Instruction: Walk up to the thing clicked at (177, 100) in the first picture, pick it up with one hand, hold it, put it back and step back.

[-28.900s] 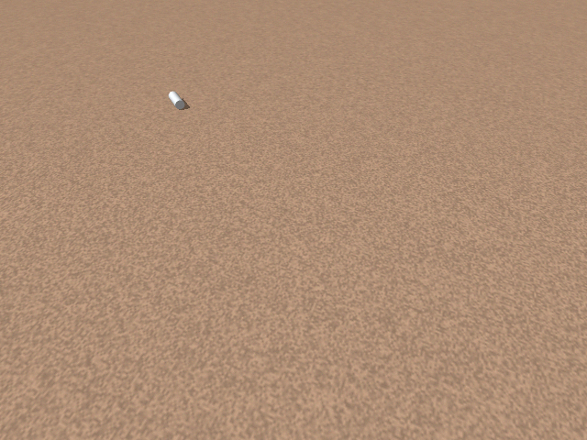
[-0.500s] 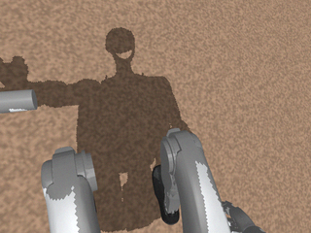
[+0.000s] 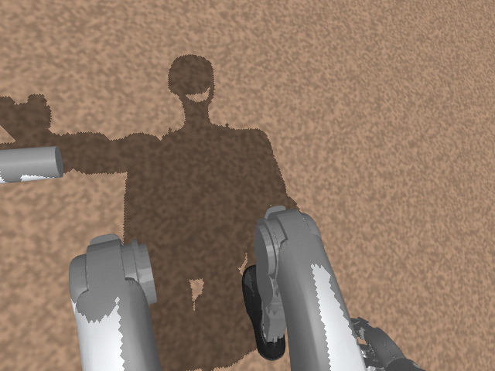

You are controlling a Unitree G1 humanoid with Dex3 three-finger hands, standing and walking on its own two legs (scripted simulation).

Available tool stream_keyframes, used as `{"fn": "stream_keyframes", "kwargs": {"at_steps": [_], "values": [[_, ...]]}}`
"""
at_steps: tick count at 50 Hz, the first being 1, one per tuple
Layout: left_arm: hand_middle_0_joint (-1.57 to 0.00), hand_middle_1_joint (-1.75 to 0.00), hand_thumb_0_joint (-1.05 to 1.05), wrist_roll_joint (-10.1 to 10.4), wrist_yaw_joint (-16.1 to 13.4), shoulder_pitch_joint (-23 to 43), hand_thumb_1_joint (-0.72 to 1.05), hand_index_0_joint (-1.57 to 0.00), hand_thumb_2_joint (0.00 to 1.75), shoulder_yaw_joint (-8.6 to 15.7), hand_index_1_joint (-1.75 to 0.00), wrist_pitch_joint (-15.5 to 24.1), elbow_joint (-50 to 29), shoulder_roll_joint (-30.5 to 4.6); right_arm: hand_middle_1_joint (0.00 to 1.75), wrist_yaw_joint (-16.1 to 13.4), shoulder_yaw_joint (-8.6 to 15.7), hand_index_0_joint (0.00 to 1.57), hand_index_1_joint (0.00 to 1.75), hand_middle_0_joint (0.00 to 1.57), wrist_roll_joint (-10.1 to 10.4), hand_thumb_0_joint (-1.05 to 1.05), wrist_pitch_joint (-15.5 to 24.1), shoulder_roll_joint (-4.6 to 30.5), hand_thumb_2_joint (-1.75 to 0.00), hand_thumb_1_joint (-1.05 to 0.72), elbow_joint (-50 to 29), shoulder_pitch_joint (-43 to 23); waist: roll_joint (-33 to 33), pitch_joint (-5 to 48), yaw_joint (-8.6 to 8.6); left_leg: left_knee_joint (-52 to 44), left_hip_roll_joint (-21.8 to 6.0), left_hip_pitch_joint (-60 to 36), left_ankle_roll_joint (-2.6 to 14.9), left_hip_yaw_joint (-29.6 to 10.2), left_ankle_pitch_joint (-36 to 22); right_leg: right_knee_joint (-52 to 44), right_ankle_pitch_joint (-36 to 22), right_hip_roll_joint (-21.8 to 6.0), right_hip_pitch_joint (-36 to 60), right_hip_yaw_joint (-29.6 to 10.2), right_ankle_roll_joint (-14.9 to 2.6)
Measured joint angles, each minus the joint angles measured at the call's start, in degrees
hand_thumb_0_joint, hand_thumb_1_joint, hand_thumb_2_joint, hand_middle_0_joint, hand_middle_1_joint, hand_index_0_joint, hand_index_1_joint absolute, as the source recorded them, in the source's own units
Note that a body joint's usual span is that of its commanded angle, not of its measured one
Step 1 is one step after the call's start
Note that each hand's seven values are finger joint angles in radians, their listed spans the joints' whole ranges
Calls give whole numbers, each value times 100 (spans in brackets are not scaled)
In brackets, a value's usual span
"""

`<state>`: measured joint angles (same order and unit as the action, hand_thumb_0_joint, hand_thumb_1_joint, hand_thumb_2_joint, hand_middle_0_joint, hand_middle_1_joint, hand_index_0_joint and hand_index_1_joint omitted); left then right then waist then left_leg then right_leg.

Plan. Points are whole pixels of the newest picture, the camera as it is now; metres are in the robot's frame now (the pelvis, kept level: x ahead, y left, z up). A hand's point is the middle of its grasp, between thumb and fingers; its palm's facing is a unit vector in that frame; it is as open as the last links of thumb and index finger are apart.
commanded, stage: rise first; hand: left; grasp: from above
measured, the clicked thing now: (17, 165) +0.47 +0.35 -0.29
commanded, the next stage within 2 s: approach in 0.32 s
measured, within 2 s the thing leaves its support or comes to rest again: neither
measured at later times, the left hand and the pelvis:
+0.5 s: hand out of the picture +0.42 +0.38 -0.16, palm faces -0.45 -0.09 -0.89, open 13.7 cm; pelvis +0.00 +0.00 +0.00, yaw +0 degrees
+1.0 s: hand (16, 146) +0.47 +0.32 -0.17, palm faces -0.46 -0.08 -0.88, open 13.4 cm; pelvis +0.00 +0.00 +0.00, yaw +0 degrees
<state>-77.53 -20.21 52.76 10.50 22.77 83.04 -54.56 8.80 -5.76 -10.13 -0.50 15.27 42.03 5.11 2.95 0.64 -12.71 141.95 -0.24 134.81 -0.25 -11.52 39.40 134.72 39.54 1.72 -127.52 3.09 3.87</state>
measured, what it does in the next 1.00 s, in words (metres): stands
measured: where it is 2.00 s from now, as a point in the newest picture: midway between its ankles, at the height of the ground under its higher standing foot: (206, 346)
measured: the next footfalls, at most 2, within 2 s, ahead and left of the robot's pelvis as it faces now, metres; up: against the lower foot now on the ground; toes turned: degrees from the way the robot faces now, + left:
none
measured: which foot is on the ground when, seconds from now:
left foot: down 0.00-1.00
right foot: down 0.00-1.00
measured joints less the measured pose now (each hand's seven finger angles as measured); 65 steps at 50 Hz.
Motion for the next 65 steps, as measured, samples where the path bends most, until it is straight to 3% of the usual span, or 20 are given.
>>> {"fn": "stream_keyframes", "kwargs": {"at_steps": [24, 31, 35, 38, 44, 48, 52, 56, 65], "values": [[-17, -95, 0, 23, 76, -48, -48, -16, 97, -2, -96, -60, -174, 46, 30, 14, 6, 20, 30, 20, 29, 1, 27, -10, -90, -91, -3, 100, -35, 26, -8, -4, 24, 34, 6, 9, -9, -1, 10, -17, -17, -5, 11], [-17, -96, 0, 57, 142, 200, -47, -17, 96, -425, -97, -156, -211, 186, 30, 14, 32, 20, 30, 20, 89, 1, 60, -28, -89, -91, -9, 128, -21, 71, -14, -89, 30, 7, 3, 64, -20, -43, 18, -43, -10, -43, -7], [-17, -97, 0, 41, 80, 531, -47, -16, 96, -664, -98, -242, -51, 286, 30, 0, -17, 20, 30, 20, 98, 1, 92, -32, -89, -91, -47, 138, -12, 95, -117, -135, 22, 5, -8, 63, -26, -86, -1, -41, -23, -39, -8], [-17, -98, 0, -17, -20, 786, -47, -17, 96, -705, -98, -341, 203, 326, 30, -18, -89, 20, 30, 20, 92, 0, 105, -21, -89, -91, -106, 143, -34, 92, -270, -153, 17, 17, -16, 38, -32, -116, -22, -34, -37, -14, -14], [-18, -96, 0, -87, -190, 966, -45, -18, 95, -507, -97, -631, 602, 321, 30, -54, -229, 20, 30, 20, 84, 0, 119, 44, -89, -91, -268, 257, -122, -9, -569, -170, -5, 43, -26, 11, -53, -150, -75, -9, -83, 10, -27], [-20, -94, 0, 18, -203, 789, -44, -20, 94, -327, -95, -763, 611, 278, 30, -62, -312, 20, 30, 20, 116, 0, 118, 97, -89, -91, -298, 365, -155, -113, -631, -163, -44, 43, -27, 2, -58, -152, -123, 33, -117, 4, 44], [-22, -91, 0, 169, -97, 457, -42, -21, 92, -99, -92, -765, 370, 198, 30, -75, -336, 20, 30, 20, 143, 1, 117, 113, -89, -91, -260, 459, -146, -199, -573, -137, -65, 43, -43, -3, -63, -124, -155, 61, -149, -6, 88], [-23, -90, 0, 313, 92, 279, -42, -22, 92, -80, -91, -691, 104, 82, 30, -83, -288, 20, 30, 20, 146, 1, 114, 90, -89, -91, -172, 509, -101, -207, -425, -106, -49, 58, -66, 4, -65, -67, -144, 52, -176, -22, 101], [-24, -90, 0, 408, 447, 544, -42, -23, 94, -578, -92, -367, -74, -61, 30, -72, -182, 20, 30, 20, 95, 1, 116, 73, -89, -91, -154, 314, -14, -194, -207, -74, 30, 49, -70, -18, -29, -43, -34, -21, -87, 12, 36]]}}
